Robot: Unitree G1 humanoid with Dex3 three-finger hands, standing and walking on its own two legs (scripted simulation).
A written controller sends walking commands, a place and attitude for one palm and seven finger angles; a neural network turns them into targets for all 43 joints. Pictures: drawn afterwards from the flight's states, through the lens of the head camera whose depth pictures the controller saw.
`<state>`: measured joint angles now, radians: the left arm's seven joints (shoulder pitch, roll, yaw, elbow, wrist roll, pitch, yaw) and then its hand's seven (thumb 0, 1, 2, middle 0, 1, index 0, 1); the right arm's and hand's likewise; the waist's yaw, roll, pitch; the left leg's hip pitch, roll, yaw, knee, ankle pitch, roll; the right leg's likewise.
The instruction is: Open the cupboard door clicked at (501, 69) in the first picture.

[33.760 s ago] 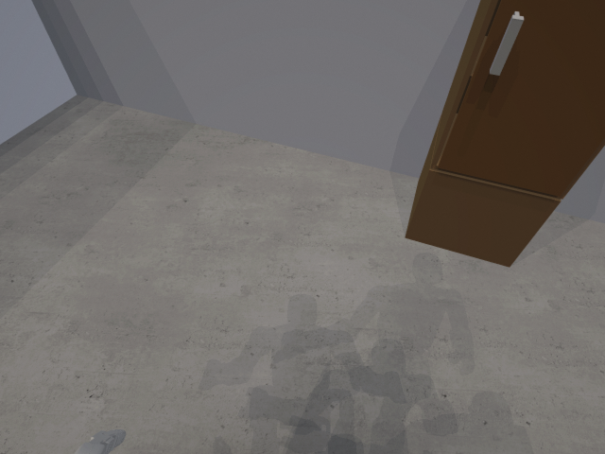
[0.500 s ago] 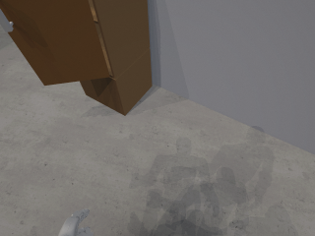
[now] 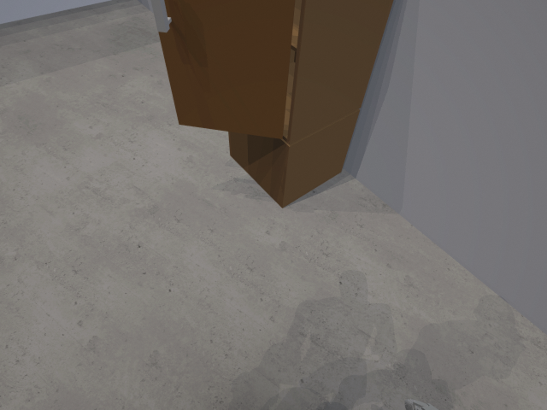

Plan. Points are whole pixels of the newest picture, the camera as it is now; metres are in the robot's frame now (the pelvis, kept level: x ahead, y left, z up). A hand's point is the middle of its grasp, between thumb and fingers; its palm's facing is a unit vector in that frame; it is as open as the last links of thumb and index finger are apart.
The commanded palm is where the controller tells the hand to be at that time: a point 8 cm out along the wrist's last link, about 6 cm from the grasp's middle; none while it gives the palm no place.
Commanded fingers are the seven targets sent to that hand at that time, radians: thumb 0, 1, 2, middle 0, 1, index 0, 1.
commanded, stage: take the last steps up to it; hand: left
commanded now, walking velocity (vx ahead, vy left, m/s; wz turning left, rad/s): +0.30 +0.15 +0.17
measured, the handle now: (161, 0) +1.01 +0.43 +0.10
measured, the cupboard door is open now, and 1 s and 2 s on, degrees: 43 43 43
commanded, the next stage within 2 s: come to a stop and stand still in 1.08 s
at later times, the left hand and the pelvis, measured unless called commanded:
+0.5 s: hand (159, 326) +0.25 +0.24 -0.16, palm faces +0.00 -0.98 -0.18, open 7.4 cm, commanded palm none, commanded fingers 0.00 0.90 0.90 -0.20 -0.30 -0.20 -0.30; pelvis +0.14 +0.07 +0.00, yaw +3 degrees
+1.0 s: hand (133, 323) +0.25 +0.29 -0.16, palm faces +0.21 -0.96 -0.20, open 7.3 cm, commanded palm none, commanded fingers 0.00 0.90 0.90 -0.20 -0.30 -0.20 -0.30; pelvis +0.34 +0.12 +0.01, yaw +5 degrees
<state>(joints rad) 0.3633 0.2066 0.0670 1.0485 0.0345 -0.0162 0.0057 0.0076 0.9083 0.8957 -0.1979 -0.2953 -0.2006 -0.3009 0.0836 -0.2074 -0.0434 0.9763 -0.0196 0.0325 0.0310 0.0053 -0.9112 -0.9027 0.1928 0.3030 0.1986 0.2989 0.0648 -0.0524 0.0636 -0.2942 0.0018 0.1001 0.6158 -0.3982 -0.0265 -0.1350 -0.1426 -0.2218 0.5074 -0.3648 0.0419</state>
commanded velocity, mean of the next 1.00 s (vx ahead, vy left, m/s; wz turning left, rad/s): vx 0.29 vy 0.14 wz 0.03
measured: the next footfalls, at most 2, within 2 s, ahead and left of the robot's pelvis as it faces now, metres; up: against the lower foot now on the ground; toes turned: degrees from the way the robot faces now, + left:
left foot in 0.02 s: +0.04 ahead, +0.11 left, +0.00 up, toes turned +6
right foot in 0.60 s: +0.29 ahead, -0.03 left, +0.00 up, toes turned -4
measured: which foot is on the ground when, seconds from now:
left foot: up 0.00-0.00, down 0.02-0.60, up 0.62-1.00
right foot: down 0.00-0.02, up 0.04-0.58, down 0.60-1.00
